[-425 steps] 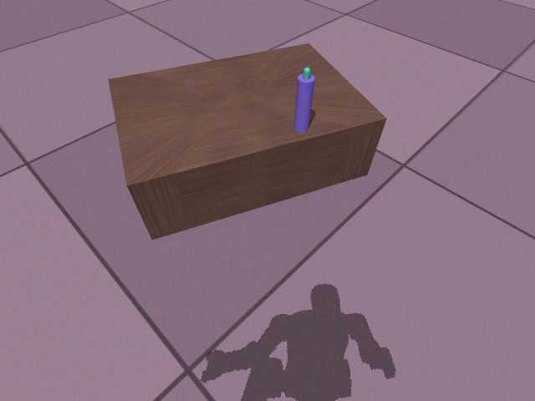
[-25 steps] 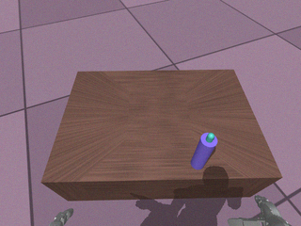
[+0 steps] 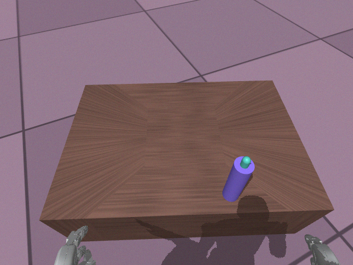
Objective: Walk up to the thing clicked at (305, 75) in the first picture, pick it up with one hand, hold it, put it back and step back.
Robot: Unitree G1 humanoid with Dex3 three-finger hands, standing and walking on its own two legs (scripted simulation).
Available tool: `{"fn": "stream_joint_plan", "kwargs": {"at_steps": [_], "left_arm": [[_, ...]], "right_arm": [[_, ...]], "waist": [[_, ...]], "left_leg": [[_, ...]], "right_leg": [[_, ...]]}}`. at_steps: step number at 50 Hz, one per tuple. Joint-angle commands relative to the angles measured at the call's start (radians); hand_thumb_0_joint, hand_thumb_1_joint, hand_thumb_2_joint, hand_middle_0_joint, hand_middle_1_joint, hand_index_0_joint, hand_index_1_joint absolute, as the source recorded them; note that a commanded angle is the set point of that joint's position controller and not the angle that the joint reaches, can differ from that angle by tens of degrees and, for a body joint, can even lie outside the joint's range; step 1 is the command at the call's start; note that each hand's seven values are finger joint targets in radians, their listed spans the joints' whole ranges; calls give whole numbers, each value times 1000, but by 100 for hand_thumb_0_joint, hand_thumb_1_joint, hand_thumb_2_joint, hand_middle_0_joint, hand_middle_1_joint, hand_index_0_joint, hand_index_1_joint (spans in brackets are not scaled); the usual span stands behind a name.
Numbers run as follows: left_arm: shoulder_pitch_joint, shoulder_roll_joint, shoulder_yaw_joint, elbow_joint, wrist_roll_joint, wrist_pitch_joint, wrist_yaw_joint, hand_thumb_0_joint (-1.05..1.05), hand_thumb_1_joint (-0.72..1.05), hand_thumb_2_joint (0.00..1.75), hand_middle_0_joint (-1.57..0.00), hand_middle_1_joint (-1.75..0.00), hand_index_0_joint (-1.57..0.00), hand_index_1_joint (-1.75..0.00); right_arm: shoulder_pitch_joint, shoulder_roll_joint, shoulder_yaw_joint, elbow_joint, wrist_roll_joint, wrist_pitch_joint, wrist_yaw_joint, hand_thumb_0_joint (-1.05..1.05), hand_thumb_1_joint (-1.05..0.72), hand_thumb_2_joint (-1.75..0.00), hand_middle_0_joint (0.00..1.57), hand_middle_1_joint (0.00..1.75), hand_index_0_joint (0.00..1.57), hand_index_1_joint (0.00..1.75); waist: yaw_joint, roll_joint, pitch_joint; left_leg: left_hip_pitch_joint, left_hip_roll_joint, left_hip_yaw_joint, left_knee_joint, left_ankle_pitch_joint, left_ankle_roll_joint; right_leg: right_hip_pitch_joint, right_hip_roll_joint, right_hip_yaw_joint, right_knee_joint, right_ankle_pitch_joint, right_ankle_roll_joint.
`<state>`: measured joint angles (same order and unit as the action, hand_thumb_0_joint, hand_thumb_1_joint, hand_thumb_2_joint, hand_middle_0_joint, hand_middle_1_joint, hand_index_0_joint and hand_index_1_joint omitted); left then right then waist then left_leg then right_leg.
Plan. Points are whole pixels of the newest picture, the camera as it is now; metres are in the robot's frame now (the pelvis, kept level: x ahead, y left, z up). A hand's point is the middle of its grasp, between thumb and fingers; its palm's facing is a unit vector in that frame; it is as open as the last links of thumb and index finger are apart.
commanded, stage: go down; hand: right
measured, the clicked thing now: (237, 178) +0.44 -0.20 -0.24
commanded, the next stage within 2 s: none
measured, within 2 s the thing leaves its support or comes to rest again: neither
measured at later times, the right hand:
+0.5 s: hand out of the picture +0.13 -0.27 -0.10, palm faces +0.04 +0.94 -0.33, open 17.4 cm
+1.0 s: hand (323, 228) +0.22 -0.32 -0.06, palm faces +0.17 +0.94 -0.28, open 17.5 cm
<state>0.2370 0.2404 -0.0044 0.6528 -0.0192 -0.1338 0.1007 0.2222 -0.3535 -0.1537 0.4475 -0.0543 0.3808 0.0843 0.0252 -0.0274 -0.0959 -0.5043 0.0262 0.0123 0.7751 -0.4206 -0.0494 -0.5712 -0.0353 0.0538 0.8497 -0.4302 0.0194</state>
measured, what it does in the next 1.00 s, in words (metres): stands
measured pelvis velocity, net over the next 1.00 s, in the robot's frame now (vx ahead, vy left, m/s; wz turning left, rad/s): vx -0.02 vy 0.00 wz -0.01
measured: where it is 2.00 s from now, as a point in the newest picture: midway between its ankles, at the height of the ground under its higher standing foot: outside the picture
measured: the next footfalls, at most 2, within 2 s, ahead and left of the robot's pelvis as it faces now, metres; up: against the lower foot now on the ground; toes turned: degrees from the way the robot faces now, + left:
none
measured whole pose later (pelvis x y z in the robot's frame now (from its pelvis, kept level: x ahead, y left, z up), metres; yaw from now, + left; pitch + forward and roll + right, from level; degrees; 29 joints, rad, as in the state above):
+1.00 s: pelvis -0.02 +0.00 -0.02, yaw -1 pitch +11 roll +4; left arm 0.26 0.25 -0.04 0.67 -0.01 -0.26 0.20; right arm 0.05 -0.52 -0.36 0.40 0.06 0.38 0.21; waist 0.05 -0.03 -0.11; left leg -0.63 0.02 0.04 0.91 -0.46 -0.05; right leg -0.72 -0.04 0.09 1.00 -0.47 0.02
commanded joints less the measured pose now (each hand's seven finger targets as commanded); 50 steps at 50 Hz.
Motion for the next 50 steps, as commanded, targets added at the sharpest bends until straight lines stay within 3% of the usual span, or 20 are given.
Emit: {"fn": "stream_joint_plan", "kwargs": {"at_steps": [1, 3, 10, 11, 19, 22, 23, 26, 29, 34, 39, 42, 50], "left_arm": [[-40, 158, 57, -168, -11, -59, 19, 0, 91, 90, -20, -30, -20, -30], [-26, 161, 61, -156, -10, -62, 19, 0, 91, 90, -20, -30, -20, -30], [-34, 141, 50, -197, -7, -86, 35, 0, 90, 90, -20, -30, -20, -30], [-33, 144, 51, -198, -7, -89, 38, 0, 90, 90, -20, -30, -20, -30], [-28, 148, 50, -210, -5, -121, 59, 0, 89, 90, -20, -30, -19, -30], [-16, 154, 54, -198, -3, -126, 67, 0, 90, 90, -20, -30, -20, -30], [-22, 147, 49, -208, -5, -130, 69, 0, 90, 90, -20, -30, -20, -30], [-21, 149, 48, -200, -3, -139, 77, 0, 90, 89, -20, -30, -20, -30], [-34, 143, 42, -221, -2, -151, 84, 0, 90, 90, -20, -30, -20, -30], [-19, 144, 36, -204, 0, -166, 95, 0, 90, 89, -20, -30, -20, -30], [-4, 159, 40, -152, 7, -181, 112, 0, 90, 90, -21, -31, -20, -31], [-3, 167, 38, -137, 6, -183, 122, 0, 90, 90, -21, -31, -21, -31], [17, 190, 44, -92, 7, -158, 118, 0, 89, 90, -21, -31, -20, -31]], "right_arm": [[-1, -212, -82, -201, 2, 23, 5, 0, 58, -3, 5, 5, 5, 5], [41, -212, -89, -197, 2, 44, 9, 0, 56, -3, 5, 5, 5, 5], [36, -244, -129, -337, 9, 62, 4, 0, 57, -4, 5, 5, 5, 5], [52, -223, -112, -335, 11, 64, 8, 0, 55, -4, 5, 5, 5, 5], [84, -222, -116, -409, 24, 78, 15, 0, 55, -4, 5, 5, 5, 5], [138, -250, -147, -384, 23, 90, 12, 0, 56, -3, 6, 5, 5, 5], [113, -237, -129, -413, 26, 90, 13, 0, 56, -3, 6, 5, 5, 5], [134, -230, -130, -414, 27, 101, 10, 0, 56, -4, 5, 5, 5, 5], [105, -226, -129, -453, 33, 95, 9, 0, 57, -3, 6, 5, 5, 5], [2, -280, -168, -488, 35, 77, 4, 0, 57, -4, 5, 5, 5, 5], [-79, -334, -233, -386, 58, 36, 15, 0, 58, -4, 5, 5, 5, 5], [-212, -393, -277, -365, 87, -1, 46, 0, 60, -3, 6, 5, 5, 5], [-348, -449, -330, -88, 125, -80, 188, 0, 58, -4, 5, 5, 5, 5]], "waist": [[-6, -38, -141], [-5, -41, -143], [-5, -59, -165], [1, -53, -158], [6, -82, -159], [-3, -77, -141], [7, -51, -140], [6, -60, -135], [9, -54, -136], [16, -84, -157], [24, -97, -153], [27, -101, -168], [19, -85, -167]], "left_leg": [[31, -46, 56, -62, 297, 42], [17, -47, 59, -46, 303, 43], [-11, -41, 51, -32, 246, 41], [-20, -42, 51, -26, 238, 42], [-73, -47, 63, -6, 157, 47], [-68, -45, 64, -8, 138, 47], [-72, -46, 65, -17, 135, 43], [-84, -44, 62, -9, 127, 44], [-86, -47, 67, -10, 106, 43], [-106, -47, 64, 12, 110, 45], [-106, -41, 58, 20, 120, 45], [-98, -41, 58, 11, 123, 45], [-83, -41, 57, 7, 169, 50]], "right_leg": [[115, 24, -26, -92, 363, -15], [111, 21, -21, -76, 391, -13], [67, 29, -24, -48, 282, -22], [69, 27, -23, -48, 275, -21], [30, 23, -6, -43, 198, -20], [14, 27, -8, -37, 174, -21], [5, 29, -10, -33, 164, -24], [3, 28, -12, -24, 155, -24], [-6, 27, -9, -29, 132, -24], [7, 20, 3, -26, 138, -21], [14, 18, 7, -22, 141, -23], [17, 17, 11, -30, 144, -22], [6, 13, 8, -35, 193, -24]]}}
